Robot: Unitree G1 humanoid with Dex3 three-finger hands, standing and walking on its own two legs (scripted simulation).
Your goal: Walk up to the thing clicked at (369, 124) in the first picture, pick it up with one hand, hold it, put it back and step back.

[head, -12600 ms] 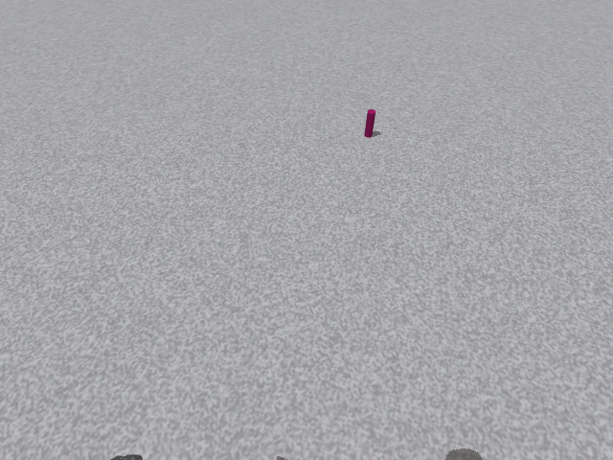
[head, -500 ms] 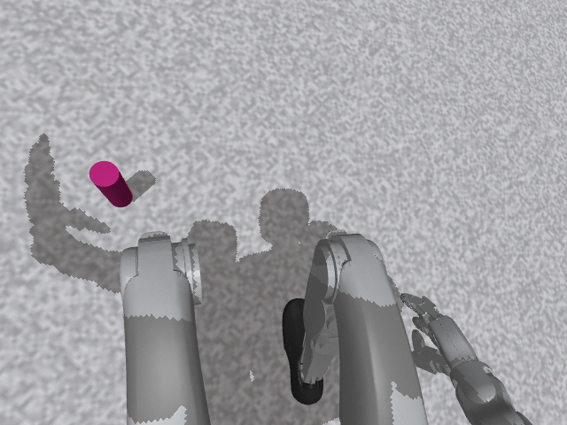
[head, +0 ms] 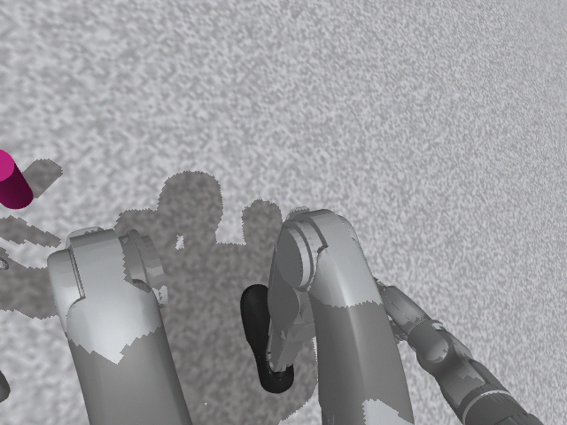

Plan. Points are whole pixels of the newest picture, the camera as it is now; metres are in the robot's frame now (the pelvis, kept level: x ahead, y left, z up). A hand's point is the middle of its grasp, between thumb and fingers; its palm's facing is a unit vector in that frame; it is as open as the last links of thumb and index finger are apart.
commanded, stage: close in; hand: left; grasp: from the side
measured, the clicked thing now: (5, 182) +0.41 +0.29 -0.21
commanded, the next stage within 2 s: rest palm in 0.42 s
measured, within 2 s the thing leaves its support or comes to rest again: leaves its support in 1.68 s
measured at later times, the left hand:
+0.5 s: hand (0, 196) +0.38 +0.29 -0.18, palm faces +0.26 -0.96 +0.04, open 17.4 cm
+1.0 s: hand (12, 183) +0.40 +0.28 -0.19, palm faces +0.29 -0.96 +0.01, open 10.8 cm
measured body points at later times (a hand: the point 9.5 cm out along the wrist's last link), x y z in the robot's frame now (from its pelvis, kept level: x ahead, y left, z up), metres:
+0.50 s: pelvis -0.01 +0.01 -0.01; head +0.19 +0.20 +0.34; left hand +0.36 +0.34 -0.18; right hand +0.17 -0.24 -0.03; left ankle +0.08 +0.13 -0.25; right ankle +0.12 -0.12 -0.25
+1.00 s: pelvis -0.01 +0.01 -0.01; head +0.21 +0.20 +0.32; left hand +0.38 +0.33 -0.19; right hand +0.17 -0.23 -0.04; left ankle +0.08 +0.13 -0.25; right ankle +0.12 -0.12 -0.25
